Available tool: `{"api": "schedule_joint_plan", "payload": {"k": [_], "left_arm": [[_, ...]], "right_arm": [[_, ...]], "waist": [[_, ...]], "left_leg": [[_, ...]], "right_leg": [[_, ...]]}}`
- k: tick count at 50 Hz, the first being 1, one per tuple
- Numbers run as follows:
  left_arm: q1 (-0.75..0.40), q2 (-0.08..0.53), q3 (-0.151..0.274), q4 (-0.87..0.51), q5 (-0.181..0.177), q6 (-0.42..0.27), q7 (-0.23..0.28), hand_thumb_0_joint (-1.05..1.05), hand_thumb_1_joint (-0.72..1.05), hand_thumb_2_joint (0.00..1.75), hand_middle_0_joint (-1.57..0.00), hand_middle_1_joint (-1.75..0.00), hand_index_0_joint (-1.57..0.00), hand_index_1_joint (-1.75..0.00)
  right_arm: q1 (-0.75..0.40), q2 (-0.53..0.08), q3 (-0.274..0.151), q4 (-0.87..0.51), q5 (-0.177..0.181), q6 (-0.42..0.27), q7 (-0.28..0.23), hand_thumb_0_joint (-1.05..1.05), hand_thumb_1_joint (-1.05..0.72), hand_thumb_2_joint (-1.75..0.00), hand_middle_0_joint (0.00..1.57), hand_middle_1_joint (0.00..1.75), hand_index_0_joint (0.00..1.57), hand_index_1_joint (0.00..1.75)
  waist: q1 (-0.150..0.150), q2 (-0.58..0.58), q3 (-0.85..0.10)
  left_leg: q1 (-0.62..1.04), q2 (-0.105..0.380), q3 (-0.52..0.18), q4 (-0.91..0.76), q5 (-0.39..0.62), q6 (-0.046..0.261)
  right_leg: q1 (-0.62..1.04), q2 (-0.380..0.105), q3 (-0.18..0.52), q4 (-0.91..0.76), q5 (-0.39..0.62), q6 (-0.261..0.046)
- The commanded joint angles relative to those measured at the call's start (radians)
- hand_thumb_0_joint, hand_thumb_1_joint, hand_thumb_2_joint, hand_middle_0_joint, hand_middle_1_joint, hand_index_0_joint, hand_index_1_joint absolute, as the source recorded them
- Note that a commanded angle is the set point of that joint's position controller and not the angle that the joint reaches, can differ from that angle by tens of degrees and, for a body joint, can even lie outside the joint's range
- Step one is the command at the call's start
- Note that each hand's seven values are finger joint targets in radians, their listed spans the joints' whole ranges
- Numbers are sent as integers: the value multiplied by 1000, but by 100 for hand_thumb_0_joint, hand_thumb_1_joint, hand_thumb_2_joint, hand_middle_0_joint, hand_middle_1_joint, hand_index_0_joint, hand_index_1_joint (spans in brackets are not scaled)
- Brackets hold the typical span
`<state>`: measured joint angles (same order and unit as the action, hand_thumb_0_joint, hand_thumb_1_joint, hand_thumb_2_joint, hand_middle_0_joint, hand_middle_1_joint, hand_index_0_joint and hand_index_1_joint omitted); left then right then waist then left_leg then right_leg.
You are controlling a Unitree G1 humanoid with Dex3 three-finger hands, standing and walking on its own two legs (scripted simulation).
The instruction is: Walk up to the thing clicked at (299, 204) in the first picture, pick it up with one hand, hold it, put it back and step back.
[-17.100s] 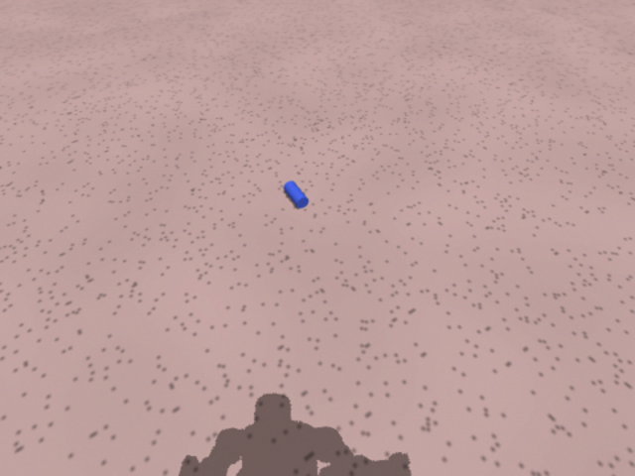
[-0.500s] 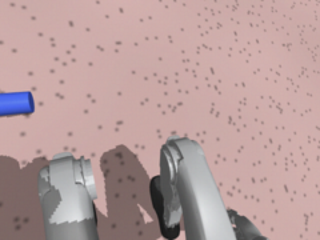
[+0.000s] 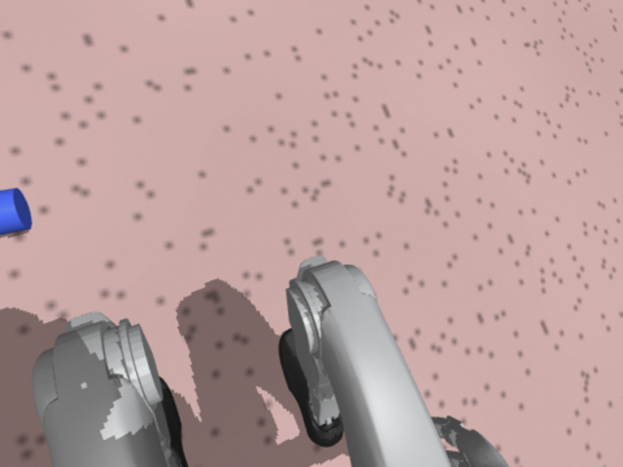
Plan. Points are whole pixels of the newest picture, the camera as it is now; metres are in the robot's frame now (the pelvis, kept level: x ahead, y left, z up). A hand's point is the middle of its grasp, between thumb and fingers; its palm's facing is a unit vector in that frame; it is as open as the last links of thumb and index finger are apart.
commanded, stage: approach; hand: left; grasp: from above
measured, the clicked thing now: out of the picture +0.48 +0.36 -0.30
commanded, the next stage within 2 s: close in in 0.14 s
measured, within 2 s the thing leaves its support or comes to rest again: neither
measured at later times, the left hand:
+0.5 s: hand out of the picture +0.47 +0.36 -0.19, palm faces -0.48 -0.05 -0.88, open 13.8 cm
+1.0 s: hand out of the picture +0.46 +0.34 -0.24, palm faces -0.46 -0.08 -0.88, open 14.3 cm
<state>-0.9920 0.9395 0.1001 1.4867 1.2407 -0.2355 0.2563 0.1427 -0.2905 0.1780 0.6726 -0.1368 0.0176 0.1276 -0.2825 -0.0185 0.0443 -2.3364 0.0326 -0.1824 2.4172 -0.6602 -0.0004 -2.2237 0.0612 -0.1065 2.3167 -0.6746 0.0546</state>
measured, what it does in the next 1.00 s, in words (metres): stands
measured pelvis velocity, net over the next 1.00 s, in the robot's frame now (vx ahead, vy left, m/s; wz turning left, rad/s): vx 0.01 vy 0.00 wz -0.06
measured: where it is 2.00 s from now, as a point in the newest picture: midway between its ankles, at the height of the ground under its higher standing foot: (245, 433)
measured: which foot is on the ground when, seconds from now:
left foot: down 0.00-1.00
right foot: down 0.00-1.00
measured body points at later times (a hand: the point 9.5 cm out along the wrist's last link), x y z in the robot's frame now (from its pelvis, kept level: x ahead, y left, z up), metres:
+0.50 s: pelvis +0.00 +0.01 -0.01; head +0.25 +0.12 +0.35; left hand +0.49 +0.36 -0.14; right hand +0.08 -0.25 -0.09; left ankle +0.08 +0.13 -0.30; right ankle +0.11 -0.12 -0.29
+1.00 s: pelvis +0.01 +0.00 -0.02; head +0.28 +0.12 +0.32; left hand +0.48 +0.34 -0.19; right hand +0.05 -0.26 -0.09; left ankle +0.08 +0.13 -0.30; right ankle +0.11 -0.12 -0.30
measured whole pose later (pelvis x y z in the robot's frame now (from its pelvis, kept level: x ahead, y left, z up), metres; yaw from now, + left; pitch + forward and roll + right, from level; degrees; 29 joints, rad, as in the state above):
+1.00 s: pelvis +0.01 +0.00 -0.02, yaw -3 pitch +30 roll -13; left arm -1.06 1.07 0.11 1.65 1.38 -0.36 0.50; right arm 0.10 -0.30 0.27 0.66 -0.22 -0.06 0.14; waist -0.34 -0.13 0.11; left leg -2.36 0.03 -0.25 2.51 -0.70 -0.01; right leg -2.23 0.08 -0.16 2.37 -0.69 0.06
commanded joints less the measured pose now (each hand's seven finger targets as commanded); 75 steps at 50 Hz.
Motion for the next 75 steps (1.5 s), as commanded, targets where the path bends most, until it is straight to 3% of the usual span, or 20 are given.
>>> {"api": "schedule_joint_plan", "payload": {"k": [1, 3, 6, 13, 18, 20, 28, 32, 35, 40, 45, 48, 51, 52, 55, 58, 62, 64, 73, 75], "left_arm": [[-347, 318, 43, -240, -38, -105, 3, 0, -49, 94, -15, -98, -16, -98], [-386, 293, 25, -256, -21, -157, 15, 0, -50, 94, -14, -99, -15, -99], [-363, 274, 10, -204, 18, -197, 57, 0, -54, 98, -10, -103, -10, -102], [-399, 330, 40, -165, 133, -156, 157, 0, -48, 102, -14, -103, -15, -102], [-323, 236, -14, -3, 118, -80, 175, 0, -51, 95, -8, -103, -10, -101], [-326, 246, -23, 0, 108, -61, 166, 0, -49, 94, -10, -101, -12, -100], [-370, 311, 9, -77, 56, -72, 127, 0, -54, 99, -9, -99, -9, -99], [-328, 335, 11, -8, 63, -109, 139, 0, -56, 101, -9, -99, -8, -100], [-342, 378, 33, -40, 76, -133, 165, 0, -58, 103, -8, -98, -6, -100], [-336, 390, 31, -8, 102, -154, 220, 0, -59, 104, -7, -97, -5, -99], [-326, 419, 55, 19, 116, -140, 283, 0, -59, 104, -8, -96, -5, -98], [-317, 383, 25, 62, 119, -117, 297, 0, -59, 104, -7, -96, -5, -99], [-345, 419, 43, 15, 113, -97, 307, 0, -57, 103, -8, -96, -6, -98], [-317, 421, 44, 35, 114, -87, 309, 0, -58, 103, -7, -97, -5, -99], [-322, 366, 15, 61, 91, -73, 295, 0, -57, 102, -7, -98, -6, -100], [-312, 399, 25, 40, 81, -66, 285, 0, -56, 102, -8, -98, -6, -99], [-304, 373, 12, 39, 58, -70, 267, 0, -56, 101, -7, -99, -6, -100], [-294, 391, 20, 32, 55, -77, 263, 0, -56, 101, -8, -98, -6, -99], [-270, 387, 7, 71, 75, -112, 279, 0, -57, 103, -8, -99, -6, -101], [-299, 414, 22, 31, 76, -118, 293, 0, -56, 102, -8, -98, -6, -99]], "right_arm": [[188, -275, -90, -9, -20, -2, -21, 0, -91, -90, 20, 30, 20, 30], [196, -276, -89, 0, -33, 1, -22, 0, -91, -90, 20, 30, 20, 30], [186, -271, -79, 14, -45, 9, -20, 0, -91, -90, 20, 30, 20, 30], [177, -281, -87, 5, -43, 7, -7, 0, -91, -90, 20, 30, 20, 30], [175, -274, -80, 0, -39, -5, -1, 0, -90, -90, 20, 30, 20, 30], [165, -277, -81, -10, -32, -10, -3, 0, -90, -90, 20, 30, 20, 30], [176, -284, -60, -39, -36, -31, -6, 0, -90, -90, 20, 30, 20, 30], [167, -286, -42, -30, -43, -37, -11, 0, -90, -90, 20, 30, 20, 30], [170, -293, -26, -23, -52, -39, -12, 0, -90, -90, 20, 30, 20, 30], [163, -303, -9, -19, -64, -50, -11, 0, -90, -90, 20, 30, 20, 30], [156, -314, -1, -12, -80, -64, -9, 0, -90, -90, 20, 30, 20, 30], [146, -314, -2, -7, -84, -81, -3, 0, -90, -90, 20, 30, 20, 30], [143, -321, -2, -8, -86, -94, 1, 0, -90, -90, 20, 30, 20, 30], [139, -321, 1, -10, -90, -97, 3, 0, -90, -90, 20, 30, 20, 30], [134, -327, 0, -10, -90, -110, 11, 0, -90, -90, 20, 30, 20, 30], [126, -328, 1, -17, -88, -115, 10, 0, -90, -90, 20, 30, 20, 30], [128, -329, 6, -16, -88, -121, 15, 0, -91, -90, 20, 30, 20, 30], [116, -331, 5, -26, -83, -121, 13, 0, -90, -90, 20, 30, 20, 30], [108, -333, 33, -21, -99, -116, 19, 0, -91, -90, 20, 30, 20, 30], [109, -337, 33, -15, -98, -114, 18, 0, -90, -90, 20, 30, 20, 30]], "waist": [[-15, 264, -691], [-35, 313, -688], [-24, 357, -674], [2, 529, -710], [-37, 421, -609], [-24, 398, -607], [-49, 368, -664], [-49, 343, -598], [-36, 389, -643], [-64, 403, -615], [-58, 432, -621], [-78, 421, -578], [-64, 458, -614], [-58, 460, -618], [-93, 426, -564], [-66, 435, -602], [-83, 404, -572], [-70, 415, -595], [-91, 390, -557], [-77, 422, -578]], "left_leg": [[451, -11, 83, -183, 120, 35], [498, -9, 78, -172, 118, 26], [534, -7, 71, -179, 120, 19], [684, -5, 37, -240, 223, -2], [581, -9, 54, -225, 216, 17], [545, -9, 58, -226, 187, 22], [535, -5, 56, -197, 168, 25], [475, -7, 66, -185, 111, 28], [536, -2, 58, -176, 169, 22], [553, 4, 49, -161, 200, 24], [555, 9, 47, -153, 213, 20], [539, 13, 42, -141, 201, 20], [557, 15, 41, -144, 212, 15], [564, 16, 38, -149, 219, 13], [528, 16, 33, -139, 192, 16], [535, 16, 34, -137, 198, 16], [509, 16, 30, -133, 189, 16], [531, 19, 25, -132, 201, 14], [517, 24, 17, -122, 218, 19], [538, 23, 17, -127, 235, 14]], "right_leg": [[372, 20, -64, -245, 162, -77], [335, 19, -70, -240, 155, -79], [295, 24, -86, -225, 153, -83], [186, 14, -125, -142, 225, -96], [190, 18, -120, -172, 246, -86], [197, 17, -111, -181, 233, -87], [284, 20, -106, -194, 227, -78], [283, 25, -102, -207, 177, -78], [299, 27, -110, -186, 215, -81], [295, 33, -123, -169, 241, -76], [297, 39, -130, -157, 255, -76], [262, 41, -137, -148, 250, -76], [282, 41, -139, -142, 261, -78], [289, 42, -142, -137, 265, -81], [264, 41, -150, -136, 250, -77], [296, 43, -146, -143, 259, -77], [303, 44, -149, -144, 252, -75], [309, 44, -150, -141, 258, -77], [335, 54, -156, -150, 277, -69], [339, 52, -158, -142, 288, -72]]}}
